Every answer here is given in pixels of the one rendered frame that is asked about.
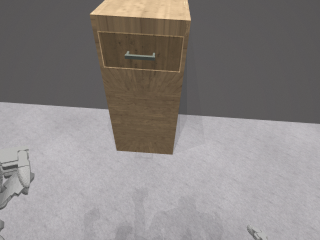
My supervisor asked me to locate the cabinet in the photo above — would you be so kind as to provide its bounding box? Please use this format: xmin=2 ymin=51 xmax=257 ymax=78
xmin=89 ymin=0 xmax=191 ymax=155

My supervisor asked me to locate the drawer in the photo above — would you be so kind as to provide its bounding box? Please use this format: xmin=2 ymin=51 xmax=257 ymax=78
xmin=98 ymin=31 xmax=183 ymax=72

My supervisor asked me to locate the handle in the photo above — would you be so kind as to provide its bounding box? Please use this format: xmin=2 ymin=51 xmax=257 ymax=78
xmin=124 ymin=51 xmax=155 ymax=61

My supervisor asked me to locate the left robot hand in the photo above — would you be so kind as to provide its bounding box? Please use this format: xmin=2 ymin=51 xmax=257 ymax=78
xmin=0 ymin=145 xmax=35 ymax=210

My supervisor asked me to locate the right robot hand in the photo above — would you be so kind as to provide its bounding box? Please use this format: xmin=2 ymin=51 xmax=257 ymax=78
xmin=247 ymin=224 xmax=268 ymax=240

